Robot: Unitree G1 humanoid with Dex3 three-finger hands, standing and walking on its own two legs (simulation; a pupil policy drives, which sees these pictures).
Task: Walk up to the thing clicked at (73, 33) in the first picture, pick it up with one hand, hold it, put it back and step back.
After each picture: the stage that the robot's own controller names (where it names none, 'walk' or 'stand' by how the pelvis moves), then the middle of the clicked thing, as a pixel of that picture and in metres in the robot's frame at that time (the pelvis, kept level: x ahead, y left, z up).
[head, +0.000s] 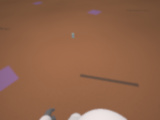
stand; (73, 35) +2.07 +0.58 -0.72
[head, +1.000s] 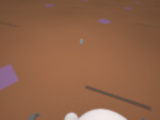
walk; (81, 41) +1.96 +0.24 -0.69
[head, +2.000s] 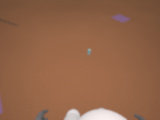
walk; (89, 51) +1.31 +0.02 -0.71
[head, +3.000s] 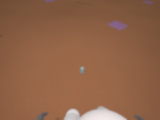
walk; (82, 70) +0.85 +0.12 -0.71
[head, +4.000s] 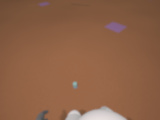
walk; (75, 85) +0.56 +0.22 -0.71
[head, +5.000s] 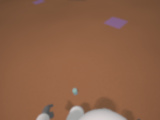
stand; (75, 91) +0.41 +0.24 -0.70
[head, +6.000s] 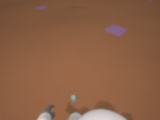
stand; (73, 98) +0.37 +0.24 -0.71
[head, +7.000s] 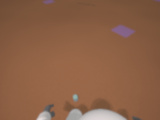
stand; (75, 97) +0.35 +0.19 -0.71
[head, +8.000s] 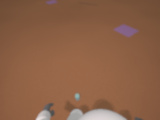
stand; (77, 96) +0.37 +0.17 -0.71
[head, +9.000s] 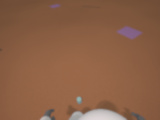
stand; (79, 100) +0.35 +0.18 -0.72
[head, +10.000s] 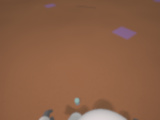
stand; (77, 101) +0.33 +0.18 -0.72
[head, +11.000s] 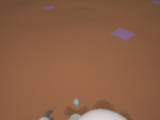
stand; (76, 102) +0.33 +0.18 -0.72
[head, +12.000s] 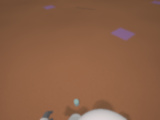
stand; (76, 102) +0.33 +0.18 -0.72
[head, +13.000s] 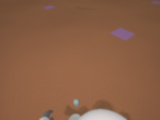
stand; (76, 103) +0.32 +0.18 -0.72
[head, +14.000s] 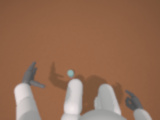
go down; (70, 73) +0.38 +0.21 -0.45
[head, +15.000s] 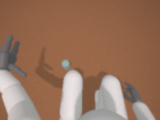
go down; (66, 65) +0.41 +0.24 -0.31
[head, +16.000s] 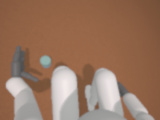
close in; (46, 62) +0.37 +0.27 -0.22
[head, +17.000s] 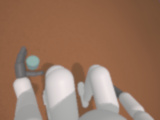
close; (32, 63) +0.37 +0.28 -0.21
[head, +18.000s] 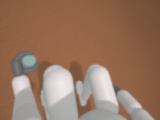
lift; (29, 62) +0.37 +0.29 -0.22
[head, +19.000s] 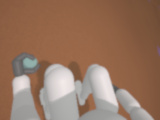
lift; (29, 63) +0.35 +0.28 -0.22
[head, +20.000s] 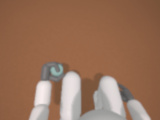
lift; (57, 72) +0.30 +0.25 -0.07
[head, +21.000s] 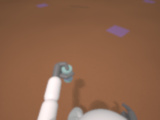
hold; (67, 73) +0.33 +0.18 +0.04
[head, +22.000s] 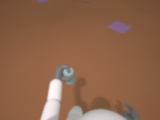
hold; (69, 76) +0.32 +0.17 +0.00
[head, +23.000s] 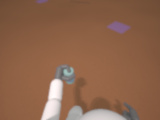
hold; (69, 75) +0.33 +0.17 +0.00
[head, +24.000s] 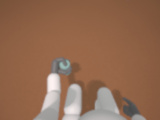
crouch; (65, 67) +0.37 +0.19 -0.06
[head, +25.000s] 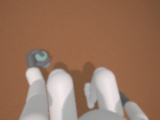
lower; (43, 59) +0.39 +0.27 -0.19
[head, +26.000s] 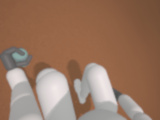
lower; (21, 58) +0.41 +0.30 -0.22
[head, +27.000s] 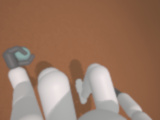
lower; (24, 57) +0.40 +0.30 -0.22
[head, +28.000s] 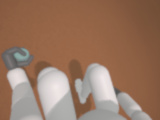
lower; (23, 57) +0.40 +0.30 -0.22
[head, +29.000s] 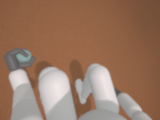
rest; (25, 59) +0.39 +0.30 -0.22
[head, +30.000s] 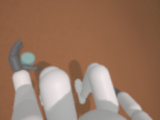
withdraw; (27, 61) +0.38 +0.28 -0.22
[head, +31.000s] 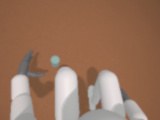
stand; (55, 61) +0.40 +0.26 -0.27
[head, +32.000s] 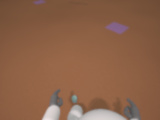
stand; (74, 99) +0.34 +0.18 -0.64
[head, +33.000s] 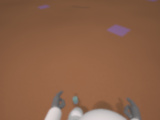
stand; (75, 100) +0.35 +0.19 -0.66
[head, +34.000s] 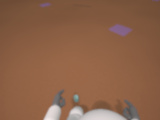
stand; (76, 98) +0.36 +0.19 -0.67
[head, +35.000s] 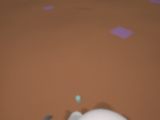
stand; (78, 99) +0.38 +0.18 -0.72
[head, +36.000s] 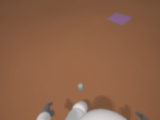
walk; (80, 86) +0.45 +0.18 -0.71
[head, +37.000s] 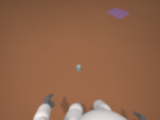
walk; (78, 68) +0.73 +0.18 -0.70
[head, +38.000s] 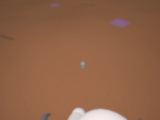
stand; (82, 65) +0.98 +0.23 -0.71
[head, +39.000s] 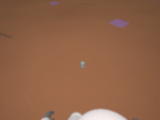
stand; (82, 64) +1.00 +0.18 -0.72
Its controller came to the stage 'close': yes
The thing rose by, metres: 0.70
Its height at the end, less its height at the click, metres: +0.00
